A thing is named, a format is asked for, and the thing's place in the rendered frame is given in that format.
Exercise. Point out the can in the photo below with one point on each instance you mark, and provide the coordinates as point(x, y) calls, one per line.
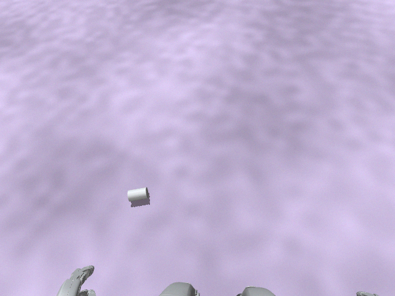
point(138, 194)

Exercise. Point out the left robot hand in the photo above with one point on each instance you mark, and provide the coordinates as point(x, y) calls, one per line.
point(72, 286)

